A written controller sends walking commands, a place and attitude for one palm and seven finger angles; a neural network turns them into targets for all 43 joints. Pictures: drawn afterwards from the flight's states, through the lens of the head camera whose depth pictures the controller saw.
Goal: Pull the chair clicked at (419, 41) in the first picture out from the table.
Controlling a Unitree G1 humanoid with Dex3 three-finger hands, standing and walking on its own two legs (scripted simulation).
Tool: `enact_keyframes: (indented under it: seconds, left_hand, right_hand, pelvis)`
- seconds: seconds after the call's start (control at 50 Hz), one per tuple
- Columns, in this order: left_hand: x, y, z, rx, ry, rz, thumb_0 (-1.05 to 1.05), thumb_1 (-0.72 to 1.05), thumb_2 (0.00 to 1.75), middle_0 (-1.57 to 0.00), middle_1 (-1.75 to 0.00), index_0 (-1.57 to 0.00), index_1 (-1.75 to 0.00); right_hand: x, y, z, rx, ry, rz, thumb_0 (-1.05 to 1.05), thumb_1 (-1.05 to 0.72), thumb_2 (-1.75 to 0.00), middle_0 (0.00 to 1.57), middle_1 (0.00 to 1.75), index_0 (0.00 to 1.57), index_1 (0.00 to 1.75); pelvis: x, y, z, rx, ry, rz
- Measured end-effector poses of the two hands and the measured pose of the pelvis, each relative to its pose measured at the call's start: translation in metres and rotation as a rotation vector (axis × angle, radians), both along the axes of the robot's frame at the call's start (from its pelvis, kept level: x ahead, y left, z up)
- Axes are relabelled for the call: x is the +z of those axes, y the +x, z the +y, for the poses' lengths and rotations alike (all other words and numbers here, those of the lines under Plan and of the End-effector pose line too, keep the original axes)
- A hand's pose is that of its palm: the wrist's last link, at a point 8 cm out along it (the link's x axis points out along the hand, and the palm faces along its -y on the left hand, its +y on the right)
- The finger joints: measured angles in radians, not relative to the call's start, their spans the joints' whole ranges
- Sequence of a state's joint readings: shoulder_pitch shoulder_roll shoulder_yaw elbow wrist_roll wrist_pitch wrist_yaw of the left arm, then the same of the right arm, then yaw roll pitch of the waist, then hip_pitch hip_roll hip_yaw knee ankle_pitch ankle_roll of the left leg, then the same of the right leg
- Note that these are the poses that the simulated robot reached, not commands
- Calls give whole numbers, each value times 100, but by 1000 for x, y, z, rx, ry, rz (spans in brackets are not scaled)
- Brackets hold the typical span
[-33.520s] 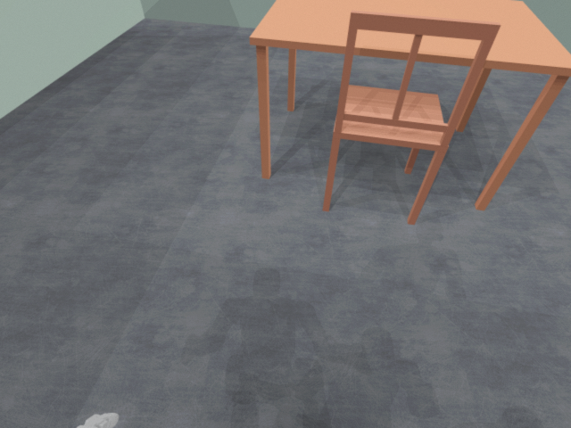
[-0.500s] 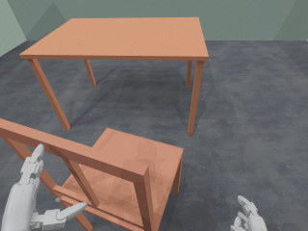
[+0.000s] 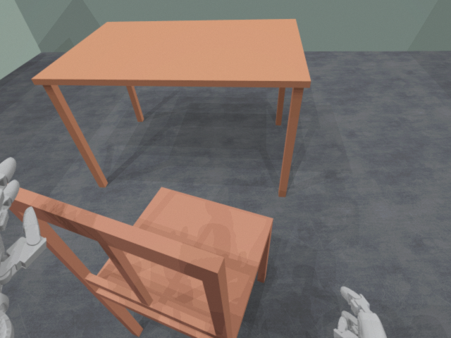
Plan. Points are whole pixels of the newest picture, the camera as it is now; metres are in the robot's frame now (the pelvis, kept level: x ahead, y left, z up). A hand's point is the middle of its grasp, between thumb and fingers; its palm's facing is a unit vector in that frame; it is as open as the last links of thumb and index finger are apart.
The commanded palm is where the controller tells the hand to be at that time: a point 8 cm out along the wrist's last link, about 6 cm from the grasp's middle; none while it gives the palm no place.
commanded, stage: draw the hand back to the body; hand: left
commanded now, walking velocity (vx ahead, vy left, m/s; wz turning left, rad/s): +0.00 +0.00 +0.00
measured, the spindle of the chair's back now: (129, 274) +0.25 +0.25 -0.07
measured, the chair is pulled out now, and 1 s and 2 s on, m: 0.67 0.67 0.67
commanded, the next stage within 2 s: step back with the hand held close in 0.20 s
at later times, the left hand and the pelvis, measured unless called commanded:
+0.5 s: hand (41, 240) +0.19 +0.27 +0.16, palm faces +0.45 -0.77 -0.45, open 7.4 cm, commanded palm +0.13 +0.31 +0.18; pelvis -0.01 +0.01 +0.00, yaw -1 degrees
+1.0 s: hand (23, 285) +0.13 +0.27 +0.15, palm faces +0.44 -0.76 -0.47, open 7.4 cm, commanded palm +0.08 +0.30 +0.18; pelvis -0.07 +0.01 -0.01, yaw -1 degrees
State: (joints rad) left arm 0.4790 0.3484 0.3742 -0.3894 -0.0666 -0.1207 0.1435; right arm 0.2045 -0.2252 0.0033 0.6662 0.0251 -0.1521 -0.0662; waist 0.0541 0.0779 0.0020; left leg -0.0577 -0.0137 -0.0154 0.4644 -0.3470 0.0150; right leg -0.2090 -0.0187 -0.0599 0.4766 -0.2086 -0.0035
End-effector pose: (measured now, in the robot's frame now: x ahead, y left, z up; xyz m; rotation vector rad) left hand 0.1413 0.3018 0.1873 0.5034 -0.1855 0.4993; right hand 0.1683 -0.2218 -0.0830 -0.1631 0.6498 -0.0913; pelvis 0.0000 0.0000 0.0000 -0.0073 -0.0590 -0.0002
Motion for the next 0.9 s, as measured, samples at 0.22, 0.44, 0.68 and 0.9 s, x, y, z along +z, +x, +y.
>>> enact_keyframes:
  seconds: [0.22,0.44,0.68,0.9]
  left_hand:
    - [-3,-6,-3,-27,-11,29,2,88,90,-21,-30,-21,-30]
    - [0,2,10,-17,11,-8,1,89,90,-21,-30,-21,-30]
    - [-7,-6,1,-129,100,112,1,89,90,-22,-30,-21,-30]
    - [-7,-40,9,-45,89,40,1,89,90,-21,-30,-21,-30]
  right_hand:
    - [6,0,3,11,-25,-1,2,-91,-90,21,30,20,30]
    - [9,-3,11,21,-22,20,2,-91,-90,21,30,20,30]
    - [1,-38,-5,-80,-65,117,2,-91,-90,21,30,20,30]
    - [1,-58,-4,-66,-65,83,2,-91,-90,21,30,20,30]
  pelvis:
    - [2,4,5,3,-7,-15]
    - [3,-9,6,-13,-2,5]
    - [0,-26,13,-20,15,51]
    - [-5,-53,9,-20,23,40]
